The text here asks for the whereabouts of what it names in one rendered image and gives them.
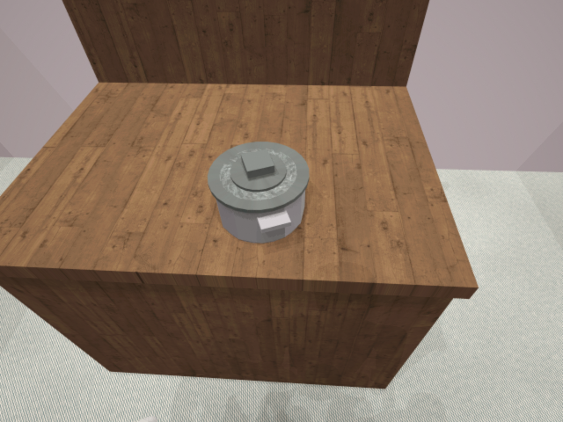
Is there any lid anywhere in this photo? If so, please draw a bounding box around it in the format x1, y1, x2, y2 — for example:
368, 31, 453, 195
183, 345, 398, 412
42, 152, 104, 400
208, 142, 310, 214

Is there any pot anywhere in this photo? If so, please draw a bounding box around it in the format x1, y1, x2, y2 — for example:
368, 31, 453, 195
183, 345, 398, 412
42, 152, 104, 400
216, 191, 305, 244

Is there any table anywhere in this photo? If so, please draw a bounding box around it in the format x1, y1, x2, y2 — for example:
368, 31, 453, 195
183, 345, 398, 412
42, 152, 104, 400
0, 0, 479, 389

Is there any knob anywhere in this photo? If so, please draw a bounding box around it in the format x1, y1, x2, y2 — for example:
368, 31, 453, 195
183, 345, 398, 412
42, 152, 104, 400
241, 149, 274, 178

